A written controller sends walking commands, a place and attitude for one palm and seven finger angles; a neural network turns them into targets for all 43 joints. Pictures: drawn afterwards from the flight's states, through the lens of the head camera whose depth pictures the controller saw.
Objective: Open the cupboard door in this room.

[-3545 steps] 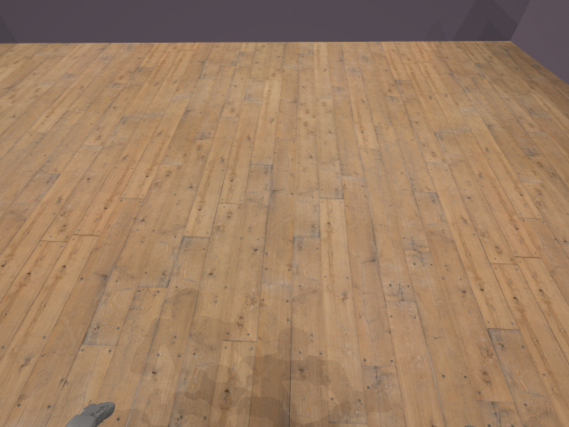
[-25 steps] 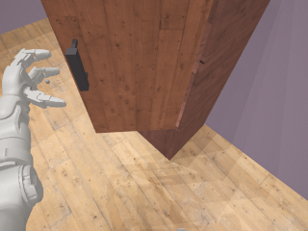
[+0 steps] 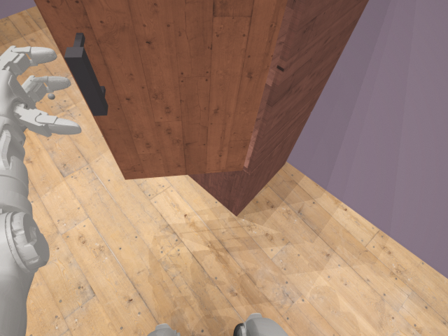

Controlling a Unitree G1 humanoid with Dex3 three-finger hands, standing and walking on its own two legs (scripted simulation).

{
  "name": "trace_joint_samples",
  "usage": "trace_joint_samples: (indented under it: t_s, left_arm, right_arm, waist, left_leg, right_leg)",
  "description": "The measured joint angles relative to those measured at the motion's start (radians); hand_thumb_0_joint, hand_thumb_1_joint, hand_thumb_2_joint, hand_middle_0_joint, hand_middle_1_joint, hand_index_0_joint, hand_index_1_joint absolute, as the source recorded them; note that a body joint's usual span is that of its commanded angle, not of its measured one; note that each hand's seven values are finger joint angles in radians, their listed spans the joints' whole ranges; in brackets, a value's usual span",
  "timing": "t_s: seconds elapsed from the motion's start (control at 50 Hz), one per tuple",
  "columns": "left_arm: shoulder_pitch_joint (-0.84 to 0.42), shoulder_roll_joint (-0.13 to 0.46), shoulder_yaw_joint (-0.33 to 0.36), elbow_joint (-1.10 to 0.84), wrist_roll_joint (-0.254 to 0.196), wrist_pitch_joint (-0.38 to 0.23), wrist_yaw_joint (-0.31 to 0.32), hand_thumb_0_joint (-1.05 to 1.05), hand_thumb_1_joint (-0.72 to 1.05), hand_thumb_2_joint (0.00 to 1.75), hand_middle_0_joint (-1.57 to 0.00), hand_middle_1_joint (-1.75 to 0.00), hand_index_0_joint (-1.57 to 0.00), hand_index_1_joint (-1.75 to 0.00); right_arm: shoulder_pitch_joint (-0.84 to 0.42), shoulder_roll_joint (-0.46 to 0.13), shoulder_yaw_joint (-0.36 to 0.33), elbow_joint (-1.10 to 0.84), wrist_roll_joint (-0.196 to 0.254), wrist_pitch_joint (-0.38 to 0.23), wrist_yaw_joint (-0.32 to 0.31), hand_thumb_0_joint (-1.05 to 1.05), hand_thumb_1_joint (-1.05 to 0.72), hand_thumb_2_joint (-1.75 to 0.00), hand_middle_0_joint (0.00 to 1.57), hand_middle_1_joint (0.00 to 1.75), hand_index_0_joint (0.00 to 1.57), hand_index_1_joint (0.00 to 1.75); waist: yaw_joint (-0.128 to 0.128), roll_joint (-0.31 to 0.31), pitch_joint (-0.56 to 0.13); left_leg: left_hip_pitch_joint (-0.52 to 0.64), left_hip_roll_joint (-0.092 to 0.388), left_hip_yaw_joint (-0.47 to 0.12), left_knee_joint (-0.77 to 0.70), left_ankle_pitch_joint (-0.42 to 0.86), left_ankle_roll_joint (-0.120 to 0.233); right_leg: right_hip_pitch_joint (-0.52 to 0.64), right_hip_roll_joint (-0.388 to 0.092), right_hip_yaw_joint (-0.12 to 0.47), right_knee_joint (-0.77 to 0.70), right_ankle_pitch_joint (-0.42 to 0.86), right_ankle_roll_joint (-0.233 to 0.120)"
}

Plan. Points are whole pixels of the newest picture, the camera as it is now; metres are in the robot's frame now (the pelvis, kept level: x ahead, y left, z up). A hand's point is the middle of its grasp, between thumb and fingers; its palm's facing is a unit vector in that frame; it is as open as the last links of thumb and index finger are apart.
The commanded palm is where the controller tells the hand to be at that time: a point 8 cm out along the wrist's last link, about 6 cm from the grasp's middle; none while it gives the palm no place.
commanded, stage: move the hooked fingers beside the handle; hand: left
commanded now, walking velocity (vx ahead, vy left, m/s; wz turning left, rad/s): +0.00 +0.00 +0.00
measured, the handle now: (90, 76) +0.54 +0.19 +0.12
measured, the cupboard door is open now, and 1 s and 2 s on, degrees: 49 49 49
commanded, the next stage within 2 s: slide the fingers in behind the handle in 0.16 s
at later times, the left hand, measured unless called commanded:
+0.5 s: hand (58, 100) +0.49 +0.23 +0.12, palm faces +0.01 -1.00 +0.02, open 14.0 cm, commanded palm +0.47 +0.28 +0.12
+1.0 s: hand (83, 101) +0.49 +0.20 +0.12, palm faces +0.03 -1.00 +0.01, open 14.0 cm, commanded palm +0.46 +0.25 +0.12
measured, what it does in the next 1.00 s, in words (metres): stands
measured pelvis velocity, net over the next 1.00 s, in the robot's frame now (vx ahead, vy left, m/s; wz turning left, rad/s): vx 0.01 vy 0.00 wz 0.01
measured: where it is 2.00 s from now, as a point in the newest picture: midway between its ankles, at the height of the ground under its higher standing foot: outside the picture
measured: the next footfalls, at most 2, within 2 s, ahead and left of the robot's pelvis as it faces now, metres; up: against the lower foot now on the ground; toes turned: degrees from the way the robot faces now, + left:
none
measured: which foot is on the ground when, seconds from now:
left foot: down 0.00-1.00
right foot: down 0.00-1.00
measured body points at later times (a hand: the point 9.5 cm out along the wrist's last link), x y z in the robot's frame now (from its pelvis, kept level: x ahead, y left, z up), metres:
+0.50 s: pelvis +0.01 +0.01 +0.00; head +0.10 +0.03 +0.44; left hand +0.48 +0.29 +0.12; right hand +0.04 -0.26 -0.11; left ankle +0.00 +0.12 -0.71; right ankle +0.01 -0.13 -0.71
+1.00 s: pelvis +0.01 +0.00 +0.00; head +0.09 +0.00 +0.45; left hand +0.48 +0.25 +0.12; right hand +0.03 -0.27 -0.11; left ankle +0.00 +0.12 -0.71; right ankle +0.01 -0.13 -0.71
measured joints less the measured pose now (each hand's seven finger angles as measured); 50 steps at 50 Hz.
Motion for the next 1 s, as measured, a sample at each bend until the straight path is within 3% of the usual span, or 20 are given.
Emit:
trace_joint_samples:
  t_s: [0.18, 0.3, 0.42, 0.52, 0.8, 1.0]
  left_arm:
    - [0.033, 0.018, 0.007, -0.012, -0.027, 0.002, -0.041, -0.02, -0.50, 0.30, -0.30, -1.20, -0.30, -1.19]
    - [0.051, -0.010, -0.012, -0.045, -0.035, -0.005, -0.040, -0.02, -0.50, 0.30, -0.30, -1.20, -0.30, -1.19]
    - [0.049, -0.068, -0.042, -0.068, -0.047, -0.005, -0.015, -0.02, -0.50, 0.30, -0.30, -1.20, -0.30, -1.20]
    - [0.061, -0.103, -0.052, -0.089, -0.031, 0.005, 0.024, -0.02, -0.50, 0.30, -0.30, -1.20, -0.30, -1.20]
    - [0.080, -0.165, -0.084, -0.136, -0.030, -0.001, 0.084, -0.02, -0.50, 0.30, -0.30, -1.20, -0.30, -1.19]
    - [0.083, -0.190, -0.088, -0.123, -0.017, -0.007, 0.126, -0.02, -0.50, 0.30, -0.30, -1.20, -0.30, -1.20]
  right_arm:
    - [0.036, 0.004, -0.001, 0.008, 0.005, 0.019, 0.000, 0.01, -0.91, -0.90, 0.20, 0.30, 0.20, 0.30]
    - [0.021, 0.005, -0.008, 0.006, 0.001, 0.015, 0.001, 0.01, -0.91, -0.90, 0.20, 0.30, 0.20, 0.30]
    - [-0.008, 0.010, -0.011, 0.006, -0.003, 0.008, 0.007, 0.01, -0.91, -0.90, 0.20, 0.30, 0.20, 0.30]
    - [-0.028, 0.018, -0.011, -0.010, -0.005, 0.005, 0.016, 0.01, -0.91, -0.90, 0.20, 0.30, 0.20, 0.30]
    - [-0.022, 0.034, -0.012, -0.002, -0.006, 0.008, 0.034, 0.01, -0.91, -0.90, 0.20, 0.30, 0.20, 0.30]
    - [-0.016, 0.026, -0.018, 0.003, -0.005, 0.008, 0.031, 0.01, -0.91, -0.90, 0.20, 0.30, 0.20, 0.30]
  waist:
    - [0.007, 0.003, -0.005]
    - [0.019, 0.002, -0.011]
    - [0.029, 0.002, -0.020]
    - [0.031, 0.004, -0.027]
    - [0.043, 0.015, -0.031]
    - [0.038, 0.015, -0.019]
  left_leg:
    - [0.009, 0.004, 0.002, -0.008, -0.003, 0.000]
    - [0.008, 0.000, 0.000, -0.005, -0.007, 0.003]
    - [0.013, -0.006, -0.003, 0.000, -0.015, 0.007]
    - [0.021, -0.008, 0.001, 0.001, -0.020, 0.008]
    - [0.039, -0.006, 0.002, -0.004, -0.023, 0.002]
    - [0.055, -0.005, -0.002, -0.014, -0.010, -0.005]
  right_leg:
    - [0.011, 0.005, 0.002, -0.015, 0.002, 0.001]
    - [0.013, 0.001, 0.001, -0.017, 0.000, 0.004]
    - [0.021, -0.005, -0.002, -0.013, -0.009, 0.009]
    - [0.027, -0.007, 0.002, -0.010, -0.014, 0.011]
    - [0.039, -0.005, 0.004, -0.004, -0.023, 0.007]
    - [0.050, -0.003, 0.001, 0.000, -0.019, -0.002]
